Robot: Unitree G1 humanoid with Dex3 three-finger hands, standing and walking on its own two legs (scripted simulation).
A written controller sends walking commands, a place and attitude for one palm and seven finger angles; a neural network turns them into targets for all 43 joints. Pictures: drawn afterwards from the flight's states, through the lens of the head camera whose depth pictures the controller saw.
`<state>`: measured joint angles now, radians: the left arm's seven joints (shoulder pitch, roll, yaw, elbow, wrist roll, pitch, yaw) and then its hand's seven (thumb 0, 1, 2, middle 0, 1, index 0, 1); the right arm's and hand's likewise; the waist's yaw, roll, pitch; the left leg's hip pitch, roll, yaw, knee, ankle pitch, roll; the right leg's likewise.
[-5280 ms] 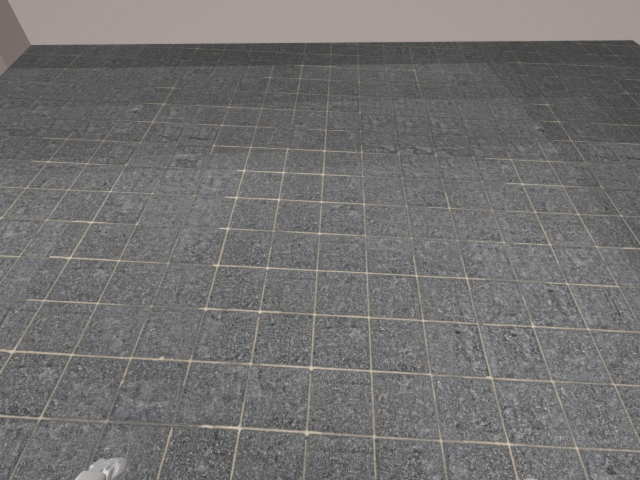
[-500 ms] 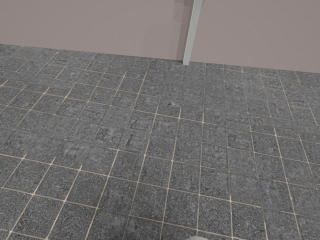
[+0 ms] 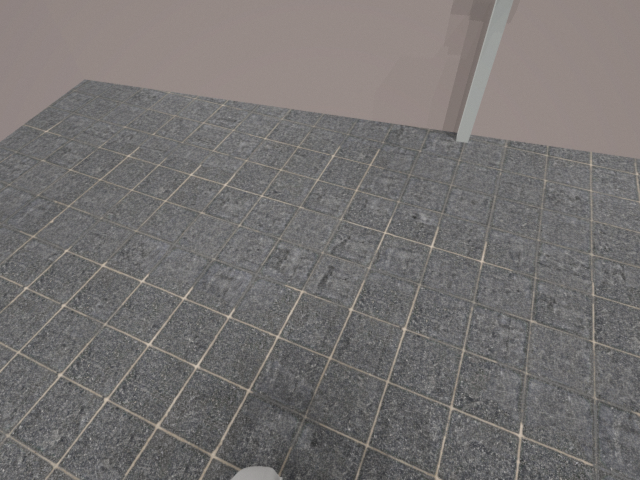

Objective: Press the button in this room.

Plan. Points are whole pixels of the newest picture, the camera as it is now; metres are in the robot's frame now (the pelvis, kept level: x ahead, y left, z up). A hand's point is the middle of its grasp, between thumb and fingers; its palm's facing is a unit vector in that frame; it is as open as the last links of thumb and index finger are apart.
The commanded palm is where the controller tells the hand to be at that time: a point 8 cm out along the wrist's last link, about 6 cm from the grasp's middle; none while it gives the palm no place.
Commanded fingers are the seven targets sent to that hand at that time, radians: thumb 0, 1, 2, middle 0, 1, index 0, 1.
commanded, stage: turn or walk to find it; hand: left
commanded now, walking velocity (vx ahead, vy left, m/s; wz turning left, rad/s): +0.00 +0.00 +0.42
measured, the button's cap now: out of the picture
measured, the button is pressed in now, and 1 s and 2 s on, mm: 0 0 0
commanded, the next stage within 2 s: none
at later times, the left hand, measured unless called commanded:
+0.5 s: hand out of the picture +0.02 +0.26 -0.16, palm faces +0.23 -0.94 -0.25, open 7.4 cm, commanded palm none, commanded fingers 0.00 0.90 0.90 -0.20 -0.30 -0.20 -0.30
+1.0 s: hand out of the picture -0.10 +0.22 -0.18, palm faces +0.46 -0.85 -0.25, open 7.4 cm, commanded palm none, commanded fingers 0.00 0.90 0.90 -0.20 -0.30 -0.20 -0.30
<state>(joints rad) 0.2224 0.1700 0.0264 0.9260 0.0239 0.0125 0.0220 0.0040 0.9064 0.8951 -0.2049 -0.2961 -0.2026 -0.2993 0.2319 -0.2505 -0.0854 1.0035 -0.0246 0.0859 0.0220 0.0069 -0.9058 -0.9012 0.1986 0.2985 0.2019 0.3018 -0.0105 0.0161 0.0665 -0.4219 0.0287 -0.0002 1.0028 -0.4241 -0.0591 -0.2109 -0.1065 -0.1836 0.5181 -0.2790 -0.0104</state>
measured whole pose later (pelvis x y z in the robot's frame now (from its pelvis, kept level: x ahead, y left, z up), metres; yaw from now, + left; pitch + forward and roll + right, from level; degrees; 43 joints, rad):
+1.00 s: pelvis -0.05 +0.02 -0.01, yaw +26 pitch +0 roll +1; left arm 0.24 0.21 0.04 0.95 0.02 0.02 0.02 0.00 0.91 0.89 -0.21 -0.30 -0.20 -0.30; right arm 0.18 -0.24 -0.06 0.98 -0.02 0.06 0.02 0.01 -0.91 -0.90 0.20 0.30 0.20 0.30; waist 0.01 -0.02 0.09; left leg -0.27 0.03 0.06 0.64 -0.36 -0.04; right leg -0.25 -0.15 -0.22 0.61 -0.34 0.02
